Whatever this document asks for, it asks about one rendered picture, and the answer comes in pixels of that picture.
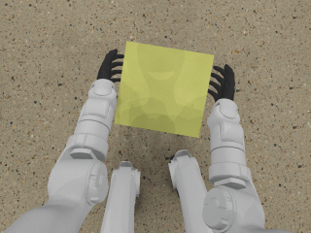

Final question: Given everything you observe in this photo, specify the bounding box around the robot right hand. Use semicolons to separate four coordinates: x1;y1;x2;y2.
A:
207;64;235;103

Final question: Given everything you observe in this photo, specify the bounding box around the right robot thigh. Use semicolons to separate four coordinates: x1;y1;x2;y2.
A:
168;155;214;233

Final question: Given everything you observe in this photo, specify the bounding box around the robot right forearm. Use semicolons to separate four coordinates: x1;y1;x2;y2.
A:
207;98;259;200

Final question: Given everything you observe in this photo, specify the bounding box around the right robot upper arm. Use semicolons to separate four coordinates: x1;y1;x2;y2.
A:
202;185;293;233

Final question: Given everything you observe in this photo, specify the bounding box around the robot left forearm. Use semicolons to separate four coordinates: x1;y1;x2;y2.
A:
48;79;117;197

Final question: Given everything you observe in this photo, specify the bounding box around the left robot upper arm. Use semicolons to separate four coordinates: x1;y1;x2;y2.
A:
3;158;109;233

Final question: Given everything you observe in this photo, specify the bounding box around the robot thigh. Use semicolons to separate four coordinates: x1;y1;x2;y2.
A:
100;166;141;233
168;155;214;233

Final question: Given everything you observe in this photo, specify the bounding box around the robot left hand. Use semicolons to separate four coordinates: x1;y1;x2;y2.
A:
97;49;124;83

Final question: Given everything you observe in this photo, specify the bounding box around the carton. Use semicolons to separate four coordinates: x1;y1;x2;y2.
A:
114;41;215;138

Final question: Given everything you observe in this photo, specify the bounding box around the left robot thigh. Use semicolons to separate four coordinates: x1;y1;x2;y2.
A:
100;166;141;233

